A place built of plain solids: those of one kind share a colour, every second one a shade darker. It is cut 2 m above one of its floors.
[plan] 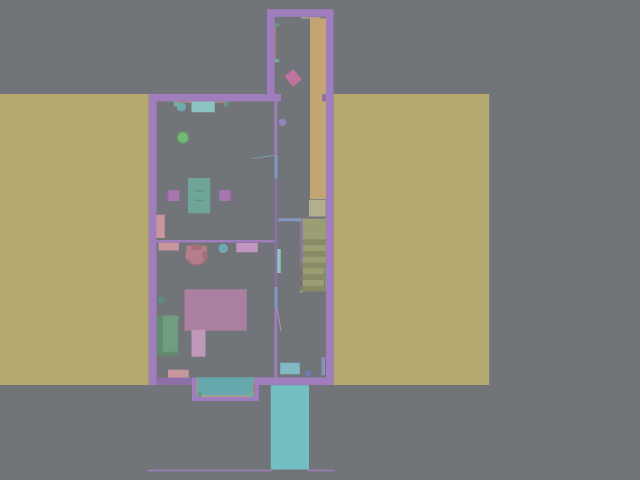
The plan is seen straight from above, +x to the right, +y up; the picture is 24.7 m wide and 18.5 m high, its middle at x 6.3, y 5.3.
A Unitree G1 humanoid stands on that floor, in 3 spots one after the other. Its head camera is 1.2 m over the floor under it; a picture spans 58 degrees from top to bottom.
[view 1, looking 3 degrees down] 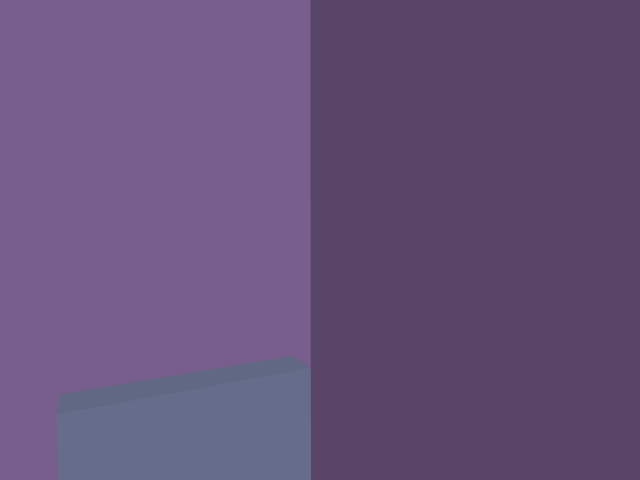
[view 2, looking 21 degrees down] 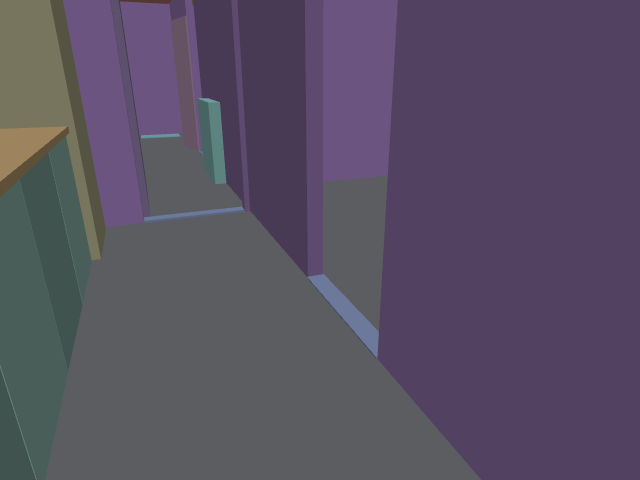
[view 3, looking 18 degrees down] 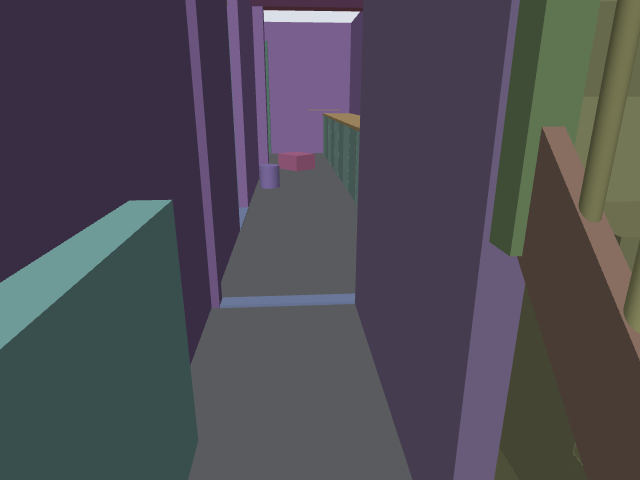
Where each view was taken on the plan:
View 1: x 5.14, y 0.70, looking -28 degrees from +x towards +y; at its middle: wall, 1.50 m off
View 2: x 5.50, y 9.98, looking -112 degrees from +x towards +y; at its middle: wall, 2.67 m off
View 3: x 5.14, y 3.63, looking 86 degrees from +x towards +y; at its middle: ground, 3.88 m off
